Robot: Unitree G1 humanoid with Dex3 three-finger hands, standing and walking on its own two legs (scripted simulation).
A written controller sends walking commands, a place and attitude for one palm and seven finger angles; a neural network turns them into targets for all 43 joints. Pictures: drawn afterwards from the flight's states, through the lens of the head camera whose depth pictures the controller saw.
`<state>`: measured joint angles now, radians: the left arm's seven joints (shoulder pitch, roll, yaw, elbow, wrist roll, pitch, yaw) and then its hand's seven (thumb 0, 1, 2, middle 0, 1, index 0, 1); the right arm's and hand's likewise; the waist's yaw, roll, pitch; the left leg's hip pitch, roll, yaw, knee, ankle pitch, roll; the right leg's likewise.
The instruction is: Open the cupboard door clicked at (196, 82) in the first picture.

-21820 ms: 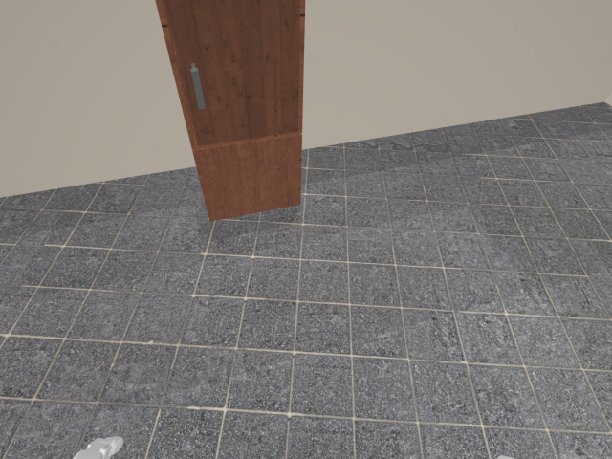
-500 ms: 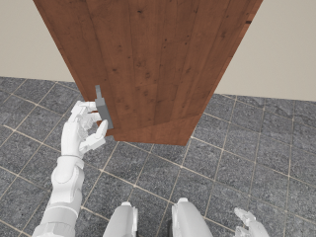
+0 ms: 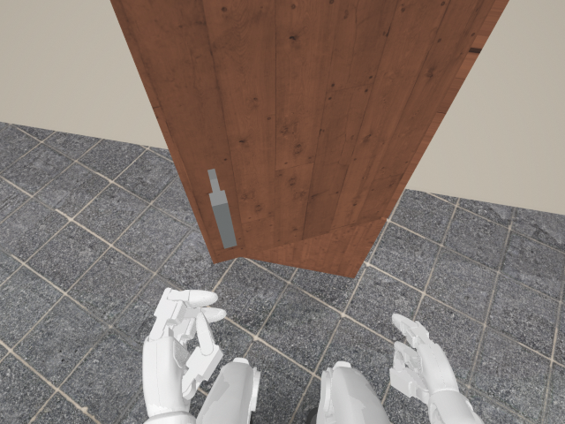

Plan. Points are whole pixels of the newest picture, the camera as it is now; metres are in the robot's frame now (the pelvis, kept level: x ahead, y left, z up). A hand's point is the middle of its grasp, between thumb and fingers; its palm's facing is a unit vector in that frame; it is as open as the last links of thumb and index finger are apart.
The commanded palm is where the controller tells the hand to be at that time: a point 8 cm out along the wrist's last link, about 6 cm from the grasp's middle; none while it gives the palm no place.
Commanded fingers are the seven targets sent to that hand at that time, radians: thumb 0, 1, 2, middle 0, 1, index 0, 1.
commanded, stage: open thumb and fingers to let go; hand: left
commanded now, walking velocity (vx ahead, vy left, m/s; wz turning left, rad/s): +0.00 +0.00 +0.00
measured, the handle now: (221, 210) +0.40 +0.12 +0.03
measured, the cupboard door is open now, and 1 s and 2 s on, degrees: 28 28 28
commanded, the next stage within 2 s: slide the hand sideways off the handle in 0.80 s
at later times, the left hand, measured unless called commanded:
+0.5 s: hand (210, 337) +0.23 +0.11 +0.02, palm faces +0.29 -0.96 +0.00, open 12.5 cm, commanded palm +0.18 +0.15 +0.02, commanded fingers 0.00 -0.50 0.30 -0.26 -0.95 -0.26 -0.95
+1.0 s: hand (227, 341) +0.23 +0.09 +0.02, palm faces +0.00 -1.00 -0.02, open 16.2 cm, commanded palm +0.19 +0.15 +0.02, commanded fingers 0.00 -0.50 0.30 -0.15 -0.30 -0.15 -0.30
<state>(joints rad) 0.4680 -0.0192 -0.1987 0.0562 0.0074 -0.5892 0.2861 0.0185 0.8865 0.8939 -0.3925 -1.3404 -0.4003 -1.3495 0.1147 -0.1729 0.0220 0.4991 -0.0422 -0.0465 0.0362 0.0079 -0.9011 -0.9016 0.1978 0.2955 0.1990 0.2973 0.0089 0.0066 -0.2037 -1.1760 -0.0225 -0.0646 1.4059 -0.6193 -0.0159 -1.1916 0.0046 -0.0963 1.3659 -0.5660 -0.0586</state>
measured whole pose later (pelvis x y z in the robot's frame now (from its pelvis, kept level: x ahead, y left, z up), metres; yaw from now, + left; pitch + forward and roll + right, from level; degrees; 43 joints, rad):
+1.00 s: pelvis +0.00 +0.01 -0.01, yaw +0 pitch +23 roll -2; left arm 0.42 0.08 -0.23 -0.02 0.08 -0.52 0.17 -0.01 -0.50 0.30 -0.15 -0.36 -0.16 -0.37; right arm 0.15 -0.18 0.03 0.48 -0.04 -0.07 0.02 0.01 -0.90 -0.90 0.20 0.30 0.20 0.30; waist -0.01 0.01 -0.21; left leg -1.21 -0.03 -0.06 1.45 -0.65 0.00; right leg -1.22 0.00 -0.09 1.40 -0.59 -0.04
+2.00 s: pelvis +0.00 +0.02 -0.02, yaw -2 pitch +23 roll -4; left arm 0.63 0.26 0.15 -0.15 -0.27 -0.49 -0.29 -0.01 -0.50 0.30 -0.15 -0.30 -0.15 -0.30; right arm 0.16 -0.20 -0.03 0.47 0.04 -0.07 -0.04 0.01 -0.90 -0.90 0.20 0.30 0.20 0.30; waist 0.00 0.01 -0.24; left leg -1.26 -0.01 -0.06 1.52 -0.66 0.02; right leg -1.26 0.02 -0.09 1.43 -0.58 -0.03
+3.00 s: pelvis +0.04 +0.03 +0.10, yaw -1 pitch +6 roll -2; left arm 0.76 0.34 0.17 -0.43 -0.07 0.04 0.17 0.00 -0.09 0.47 -0.17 -0.30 -0.17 -0.30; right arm 0.32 -0.20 0.03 0.46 0.05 -0.07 -0.13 0.01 -0.90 -0.90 0.20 0.30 0.20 0.30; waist 0.01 0.08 -0.17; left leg -0.49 -0.02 -0.03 0.87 -0.48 0.04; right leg -0.50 0.01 -0.04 0.81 -0.41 0.00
